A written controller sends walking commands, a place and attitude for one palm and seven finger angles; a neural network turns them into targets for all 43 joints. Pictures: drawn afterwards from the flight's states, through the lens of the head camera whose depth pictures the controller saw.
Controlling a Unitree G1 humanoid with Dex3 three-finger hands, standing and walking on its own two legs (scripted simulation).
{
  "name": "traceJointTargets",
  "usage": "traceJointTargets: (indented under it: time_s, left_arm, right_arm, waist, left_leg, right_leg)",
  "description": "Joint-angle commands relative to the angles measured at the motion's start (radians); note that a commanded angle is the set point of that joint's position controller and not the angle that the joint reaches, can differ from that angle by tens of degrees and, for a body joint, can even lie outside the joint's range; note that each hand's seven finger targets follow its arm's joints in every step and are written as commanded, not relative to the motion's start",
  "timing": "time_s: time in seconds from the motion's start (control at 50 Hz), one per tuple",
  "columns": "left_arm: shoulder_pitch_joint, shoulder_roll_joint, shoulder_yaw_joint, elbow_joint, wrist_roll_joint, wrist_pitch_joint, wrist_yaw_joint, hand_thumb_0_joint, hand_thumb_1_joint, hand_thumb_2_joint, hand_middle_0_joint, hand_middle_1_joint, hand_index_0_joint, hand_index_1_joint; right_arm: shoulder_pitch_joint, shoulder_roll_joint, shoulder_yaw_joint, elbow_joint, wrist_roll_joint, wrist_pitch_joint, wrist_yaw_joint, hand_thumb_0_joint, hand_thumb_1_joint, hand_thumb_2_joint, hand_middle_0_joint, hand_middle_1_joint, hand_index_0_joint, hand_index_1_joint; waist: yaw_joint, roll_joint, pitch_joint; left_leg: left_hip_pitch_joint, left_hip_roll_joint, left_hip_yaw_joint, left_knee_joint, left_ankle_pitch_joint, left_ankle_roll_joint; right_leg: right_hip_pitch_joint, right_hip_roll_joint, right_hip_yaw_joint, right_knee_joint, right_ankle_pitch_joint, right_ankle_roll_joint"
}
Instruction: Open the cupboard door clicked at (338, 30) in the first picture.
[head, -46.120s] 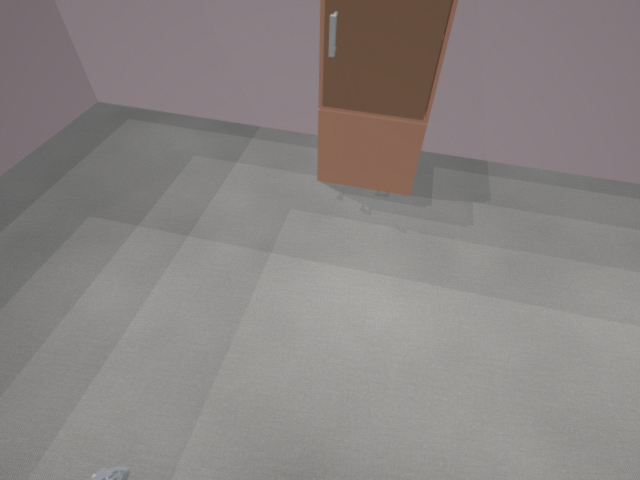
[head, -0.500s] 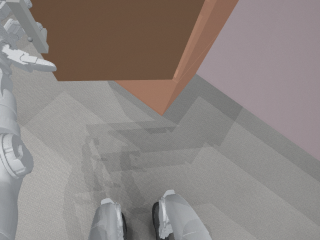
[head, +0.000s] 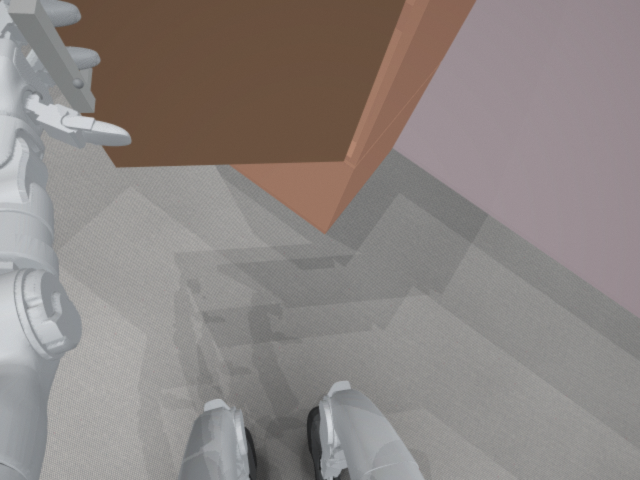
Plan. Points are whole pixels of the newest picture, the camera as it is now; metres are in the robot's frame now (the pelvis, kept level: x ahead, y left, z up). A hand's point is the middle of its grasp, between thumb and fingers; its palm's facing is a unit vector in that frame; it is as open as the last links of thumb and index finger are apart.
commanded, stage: slide the fingers in behind the handle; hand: left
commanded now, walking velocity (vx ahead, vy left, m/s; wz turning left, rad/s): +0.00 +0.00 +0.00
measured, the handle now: (61, 47) +0.61 +0.22 +0.06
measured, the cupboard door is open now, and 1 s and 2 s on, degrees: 43 42 83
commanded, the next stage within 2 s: close the thumb around the handle in 0.12 s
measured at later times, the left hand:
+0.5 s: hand (70, 88) +0.55 +0.21 +0.06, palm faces +0.00 -1.00 +0.00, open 11.7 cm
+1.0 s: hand (78, 83) +0.55 +0.20 +0.06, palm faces +0.00 -1.00 -0.01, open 5.6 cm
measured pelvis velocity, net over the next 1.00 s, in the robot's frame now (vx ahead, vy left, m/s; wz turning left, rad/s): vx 0.00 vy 0.01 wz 0.00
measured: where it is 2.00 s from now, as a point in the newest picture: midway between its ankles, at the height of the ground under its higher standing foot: (286, 478)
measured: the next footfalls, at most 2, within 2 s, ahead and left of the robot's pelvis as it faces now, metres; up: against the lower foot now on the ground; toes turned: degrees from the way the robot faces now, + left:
none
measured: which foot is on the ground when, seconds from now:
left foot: down 0.00-1.00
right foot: down 0.00-1.00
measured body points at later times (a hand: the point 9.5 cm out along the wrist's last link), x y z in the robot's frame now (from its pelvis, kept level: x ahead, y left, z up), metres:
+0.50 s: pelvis +0.00 +0.00 +0.00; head +0.17 +0.04 +0.41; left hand +0.54 +0.26 +0.07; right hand -0.03 -0.26 -0.10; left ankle +0.01 +0.09 -0.63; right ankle +0.02 -0.11 -0.63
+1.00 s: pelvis +0.00 +0.01 +0.00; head +0.17 +0.04 +0.41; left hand +0.55 +0.26 +0.07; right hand -0.03 -0.25 -0.10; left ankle +0.01 +0.09 -0.63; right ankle +0.02 -0.11 -0.63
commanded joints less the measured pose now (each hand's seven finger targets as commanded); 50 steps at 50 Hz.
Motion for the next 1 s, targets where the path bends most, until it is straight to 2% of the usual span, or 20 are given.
traceJointTargets:
  time_s: [0.0,0.06,0.1,0.14,0.2,0.24,0.3,0.38,0.5,0.58,0.6,0.64,0.68,0.7,0.74,0.78,0.84,0.88,0.94,0.98]
  left_arm:
    - [-0.437,0.239,0.002,-0.185,-0.023,-0.06,0.0,0.0,-0.5,0.3,-0.3,-1.2,-0.3,-1.2]
    - [-0.459,0.231,-0.008,-0.186,-0.022,-0.062,-0.001,0.0,-0.5,0.3,-0.3,-1.2,-0.3,-1.2]
    - [-0.464,0.282,0.024,-0.189,-0.02,-0.067,0.0,0.0,-0.5,0.3,-0.3,-1.2,-0.3,-1.2]
    - [-0.461,0.26,0.007,-0.196,-0.018,-0.074,-0.002,0.0,-0.5,0.3,-0.3,-1.2,-0.3,-1.2]
    - [-0.425,0.243,0.001,-0.205,-0.02,-0.081,-0.007,0.0,-0.5,0.3,-0.3,-1.2,-0.3,-1.2]
    - [-0.409,0.267,0.02,-0.186,-0.024,-0.069,-0.008,0.0,-0.388,0.348,-0.308,-1.212,-0.308,-1.212]
    - [-0.457,0.242,-0.008,-0.183,-0.023,-0.06,-0.008,0.0,-0.22,0.42,-0.32,-1.23,-0.32,-1.23]
    - [-0.463,0.245,0.001,-0.219,-0.028,-0.083,-0.002,0.0,0.004,0.516,-0.336,-1.254,-0.336,-1.254]
    - [-0.477,0.232,-0.019,-0.171,-0.019,-0.068,0.0,0.0,0.34,0.66,-0.36,-1.29,-0.36,-1.29]
    - [-0.471,0.264,0.012,-0.195,-0.02,-0.081,0.004,0.0,0.564,0.756,-0.376,-1.314,-0.376,-1.314]
    - [-0.483,0.215,-0.028,-0.199,-0.021,-0.081,0.002,0.0,0.62,0.78,-0.38,-1.32,-0.38,-1.32]
    - [-0.484,0.215,-0.024,-0.182,-0.02,-0.075,0.008,0.0,0.732,0.828,-0.388,-1.332,-0.388,-1.332]
    - [-0.472,0.261,0.012,-0.2,-0.019,-0.077,0.01,0.0,0.844,0.876,-0.396,-1.344,-0.396,-1.344]
    - [-0.461,0.242,0.002,-0.198,-0.019,-0.074,0.01,0.0,0.9,0.9,-0.4,-1.35,-0.4,-1.35]
    - [-0.457,0.224,-0.011,-0.192,-0.016,-0.069,0.013,0.0,0.9,0.9,-0.4,-1.35,-0.4,-1.35]
    - [-0.454,0.227,-0.005,-0.206,-0.016,-0.076,0.017,0.0,0.9,0.9,-0.4,-1.35,-0.4,-1.35]
    - [-0.475,0.2,-0.025,-0.197,-0.019,-0.073,0.023,0.0,0.9,0.9,-0.4,-1.35,-0.4,-1.35]
    - [-0.471,0.243,0.001,-0.168,-0.014,-0.071,0.028,0.0,0.9,0.9,-0.4,-1.35,-0.4,-1.35]
    - [-0.486,0.214,-0.026,-0.164,-0.009,-0.069,0.025,0.0,0.9,0.9,-0.4,-1.35,-0.4,-1.35]
    - [-0.501,0.238,-0.015,-0.178,-0.006,-0.075,0.025,0.0,0.9,0.9,-0.4,-1.35,-0.4,-1.35]
  right_arm:
    - [0.224,-0.207,-0.074,-0.007,0.001,-0.008,-0.015,0.0,-0.9,-0.9,0.2,0.3,0.2,0.3]
    - [0.226,-0.207,-0.073,-0.008,0.001,-0.013,-0.017,0.0,-0.9,-0.9,0.2,0.3,0.2,0.3]
    - [0.223,-0.212,-0.072,-0.008,-0.001,-0.014,-0.021,0.0,-0.9,-0.9,0.2,0.3,0.2,0.3]
    - [0.223,-0.209,-0.073,-0.008,-0.002,-0.016,-0.019,0.0,-0.9,-0.9,0.2,0.3,0.2,0.3]
    - [0.22,-0.209,-0.076,-0.01,-0.001,-0.015,-0.014,0.0,-0.9,-0.9,0.2,0.3,0.2,0.3]
    - [0.219,-0.215,-0.075,-0.011,0.002,-0.011,-0.017,0.0,-0.9,-0.9,0.2,0.3,0.2,0.3]
    - [0.215,-0.214,-0.073,-0.008,0.002,-0.012,-0.019,0.0,-0.9,-0.9,0.2,0.3,0.2,0.3]
    - [0.219,-0.215,-0.077,-0.004,-0.001,-0.018,-0.019,0.0,-0.9,-0.9,0.2,0.3,0.2,0.3]
    - [0.215,-0.218,-0.072,-0.001,-0.001,-0.018,-0.022,0.0,-0.9,-0.9,0.2,0.3,0.2,0.3]
    - [0.222,-0.221,-0.073,-0.004,-0.005,-0.021,-0.022,0.0,-0.9,-0.9,0.2,0.3,0.2,0.3]
    - [0.216,-0.216,-0.074,-0.003,-0.004,-0.022,-0.019,0.0,-0.9,-0.9,0.2,0.3,0.2,0.3]
    - [0.219,-0.217,-0.074,0.003,-0.005,-0.02,-0.017,0.0,-0.9,-0.9,0.2,0.3,0.2,0.3]
    - [0.223,-0.221,-0.074,-0.003,-0.006,-0.019,-0.019,0.0,-0.9,-0.9,0.2,0.3,0.2,0.3]
    - [0.222,-0.217,-0.075,-0.006,-0.004,-0.018,-0.017,0.0,-0.9,-0.9,0.2,0.3,0.2,0.3]
    - [0.222,-0.215,-0.074,-0.005,-0.004,-0.015,-0.016,0.0,-0.9,-0.9,0.2,0.3,0.2,0.3]
    - [0.224,-0.217,-0.077,-0.004,-0.005,-0.015,-0.016,0.0,-0.9,-0.9,0.2,0.3,0.2,0.3]
    - [0.221,-0.214,-0.077,-0.002,-0.004,-0.016,-0.015,0.0,-0.9,-0.9,0.2,0.3,0.2,0.3]
    - [0.222,-0.218,-0.073,0.001,-0.004,-0.016,-0.019,0.0,-0.9,-0.9,0.2,0.3,0.2,0.3]
    - [0.223,-0.215,-0.073,0.0,-0.004,-0.019,-0.019,0.0,-0.9,-0.9,0.2,0.3,0.2,0.3]
    - [0.227,-0.216,-0.071,0.0,-0.007,-0.02,-0.02,0.0,-0.9,-0.9,0.2,0.3,0.2,0.3]
  waist:
    - [-0.022,0.17,-0.543]
    - [-0.028,0.174,-0.527]
    - [-0.019,0.184,-0.557]
    - [-0.02,0.182,-0.565]
    - [-0.006,0.234,-0.588]
    - [-0.008,0.181,-0.562]
    - [-0.024,0.19,-0.533]
    - [-0.016,0.227,-0.594]
    - [-0.032,0.194,-0.531]
    - [-0.013,0.215,-0.58]
    - [-0.026,0.237,-0.575]
    - [-0.029,0.219,-0.544]
    - [-0.013,0.218,-0.593]
    - [-0.014,0.219,-0.589]
    - [-0.017,0.199,-0.557]
    - [-0.012,0.209,-0.577]
    - [-0.028,0.193,-0.541]
    - [-0.024,0.187,-0.528]
    - [-0.034,0.184,-0.526]
    - [-0.032,0.206,-0.56]
  left_leg:
    - [0.46,-0.026,-0.096,-0.099,0.509,-0.008]
    - [0.464,-0.026,-0.1,-0.103,0.483,-0.005]
    - [0.451,-0.027,-0.097,-0.093,0.486,-0.006]
    - [0.461,-0.026,-0.099,-0.094,0.497,-0.007]
    - [0.527,-0.024,-0.108,-0.098,0.544,-0.017]
    - [0.484,-0.024,-0.103,-0.099,0.515,-0.011]
    - [0.48,-0.022,-0.109,-0.102,0.481,-0.012]
    - [0.546,-0.021,-0.121,-0.099,0.538,-0.019]
    - [0.504,-0.02,-0.124,-0.103,0.481,-0.015]
    - [0.539,-0.019,-0.134,-0.103,0.528,-0.022]
    - [0.556,-0.018,-0.136,-0.102,0.527,-0.024]
    - [0.543,-0.016,-0.132,-0.103,0.505,-0.022]
    - [0.543,-0.019,-0.131,-0.102,0.534,-0.022]
    - [0.548,-0.019,-0.13,-0.102,0.538,-0.023]
    - [0.536,-0.018,-0.131,-0.109,0.525,-0.023]
    - [0.561,-0.015,-0.136,-0.11,0.542,-0.026]
    - [0.536,-0.017,-0.132,-0.113,0.498,-0.021]
    - [0.507,-0.02,-0.125,-0.11,0.489,-0.019]
    - [0.499,-0.021,-0.125,-0.107,0.47,-0.016]
    - [0.512,-0.021,-0.128,-0.1,0.504,-0.017]
  right_leg:
    - [0.236,0.024,0.068,-0.11,0.373,0.008]
    - [0.209,0.024,0.066,-0.111,0.338,0.004]
    - [0.229,0.022,0.071,-0.105,0.348,0.006]
    - [0.232,0.023,0.069,-0.103,0.355,0.005]
    - [0.198,0.023,0.061,-0.1,0.359,0.001]
    - [0.223,0.024,0.065,-0.105,0.354,0.005]
    - [0.187,0.024,0.059,-0.105,0.317,0.005]
    - [0.173,0.023,0.058,-0.1,0.336,0.002]
    - [0.145,0.022,0.053,-0.104,0.289,0.004]
    - [0.152,0.022,0.049,-0.092,0.306,-0.001]
    - [0.125,0.022,0.048,-0.096,0.297,0.001]
    - [0.124,0.024,0.047,-0.103,0.286,0.002]
    - [0.162,0.022,0.05,-0.093,0.316,0.0]
    - [0.156,0.023,0.049,-0.096,0.318,0.002]
    - [0.157,0.024,0.046,-0.101,0.31,0.003]
    - [0.147,0.024,0.044,-0.099,0.31,0.002]
    - [0.142,0.024,0.046,-0.109,0.289,0.005]
    - [0.15,0.023,0.049,-0.106,0.29,0.003]
    - [0.146,0.022,0.05,-0.108,0.281,0.004]
    - [0.152,0.022,0.052,-0.096,0.305,0.003]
